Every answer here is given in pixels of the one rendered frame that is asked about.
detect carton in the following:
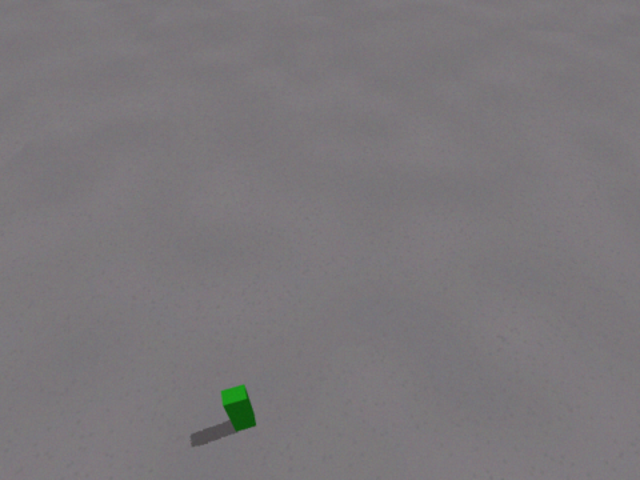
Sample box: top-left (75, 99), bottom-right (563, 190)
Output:
top-left (221, 385), bottom-right (256, 432)

